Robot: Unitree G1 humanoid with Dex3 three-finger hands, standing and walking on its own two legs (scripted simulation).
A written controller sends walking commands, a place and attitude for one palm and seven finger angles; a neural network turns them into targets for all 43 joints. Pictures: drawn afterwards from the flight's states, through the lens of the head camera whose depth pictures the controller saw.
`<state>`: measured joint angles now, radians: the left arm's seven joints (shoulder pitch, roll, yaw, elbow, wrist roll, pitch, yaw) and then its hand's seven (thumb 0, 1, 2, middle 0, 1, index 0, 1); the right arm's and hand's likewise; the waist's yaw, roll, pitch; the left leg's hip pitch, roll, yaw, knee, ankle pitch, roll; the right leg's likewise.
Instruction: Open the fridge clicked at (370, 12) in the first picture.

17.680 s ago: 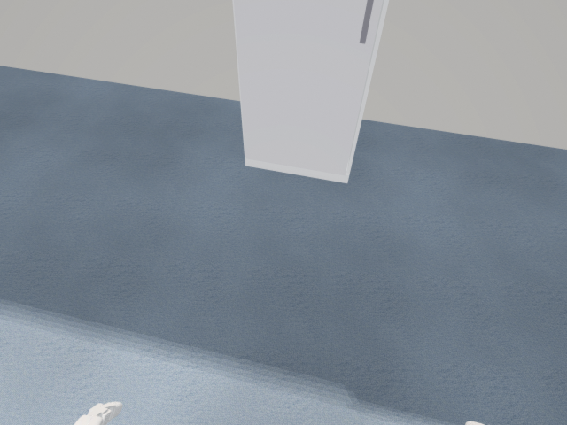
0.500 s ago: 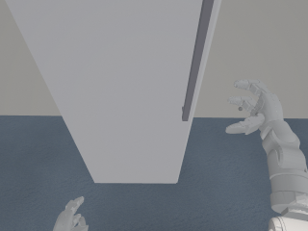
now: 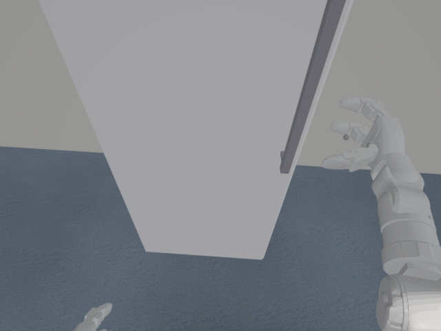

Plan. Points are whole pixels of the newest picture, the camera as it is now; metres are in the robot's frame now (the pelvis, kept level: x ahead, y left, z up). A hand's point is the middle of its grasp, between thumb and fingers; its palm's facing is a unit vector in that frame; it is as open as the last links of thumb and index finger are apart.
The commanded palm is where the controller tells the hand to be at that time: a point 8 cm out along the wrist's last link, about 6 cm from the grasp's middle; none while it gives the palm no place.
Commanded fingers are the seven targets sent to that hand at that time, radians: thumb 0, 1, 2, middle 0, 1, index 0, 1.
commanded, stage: move the hooked fingers beside the handle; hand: right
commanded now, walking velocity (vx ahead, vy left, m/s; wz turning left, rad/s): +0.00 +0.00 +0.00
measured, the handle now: (305, 90) +0.52 -0.10 +0.20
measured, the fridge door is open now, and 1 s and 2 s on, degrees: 0 0 0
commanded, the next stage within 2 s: feel for the door with the fingertips in 0.92 s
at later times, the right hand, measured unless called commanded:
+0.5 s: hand (342, 138) +0.44 -0.18 +0.15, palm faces +0.01 +1.00 +0.00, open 14.0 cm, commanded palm +0.42 -0.22 +0.16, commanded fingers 0.00 0.50 -0.30 0.30 1.20 0.30 1.20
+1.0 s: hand (336, 133) +0.45 -0.17 +0.15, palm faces +0.01 +1.00 -0.01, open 14.0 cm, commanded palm +0.43 -0.21 +0.15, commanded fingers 0.00 0.50 -0.30 0.30 1.20 0.30 1.20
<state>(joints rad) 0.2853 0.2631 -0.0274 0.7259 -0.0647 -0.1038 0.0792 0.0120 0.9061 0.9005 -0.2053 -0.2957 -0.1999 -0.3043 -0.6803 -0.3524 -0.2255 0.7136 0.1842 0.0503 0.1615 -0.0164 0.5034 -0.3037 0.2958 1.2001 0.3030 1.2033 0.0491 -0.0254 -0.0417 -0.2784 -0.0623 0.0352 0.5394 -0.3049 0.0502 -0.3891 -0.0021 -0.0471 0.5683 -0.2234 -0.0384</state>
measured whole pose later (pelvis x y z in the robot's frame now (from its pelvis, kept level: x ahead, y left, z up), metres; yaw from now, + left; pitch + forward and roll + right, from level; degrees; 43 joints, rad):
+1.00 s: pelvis +0.00 -0.02 -0.01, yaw +1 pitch +5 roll +2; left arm 0.35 0.25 -0.02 0.72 -0.05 -0.10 0.04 0.01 0.91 0.90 -0.21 -0.30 -0.20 -0.30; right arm -0.78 -0.33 -0.23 0.90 0.14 -0.07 0.11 -0.02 0.50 -0.30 0.30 1.20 0.30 1.20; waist 0.08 -0.03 -0.06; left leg -0.36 -0.06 0.02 0.60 -0.33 0.03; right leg -0.47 0.00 -0.06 0.64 -0.26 -0.06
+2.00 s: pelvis +0.00 +0.00 -0.01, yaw +0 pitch +7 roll +1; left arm 0.35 0.27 -0.01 0.74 -0.04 -0.10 0.03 0.01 0.91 0.90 -0.20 -0.30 -0.20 -0.30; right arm -0.92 -0.32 -0.24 1.05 0.11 -0.13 0.08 -0.02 0.50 -0.30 0.35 1.24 0.37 1.25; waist 0.09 -0.02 -0.06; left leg -0.40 -0.07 0.04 0.62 -0.33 0.06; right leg -0.52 -0.01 -0.04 0.65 -0.25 -0.03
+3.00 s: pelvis +0.00 +0.00 -0.01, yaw +1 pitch +5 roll +1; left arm 0.34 0.24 -0.01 0.74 -0.03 -0.09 0.02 0.01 0.91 0.90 -0.20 -0.30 -0.20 -0.30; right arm -0.82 -0.20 -0.16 0.89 0.11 -0.08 -0.06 -0.02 0.50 -0.30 0.30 1.20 0.30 1.20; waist 0.09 -0.03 -0.07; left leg -0.37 -0.07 0.02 0.62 -0.33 0.05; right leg -0.47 -0.01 -0.06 0.64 -0.25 -0.04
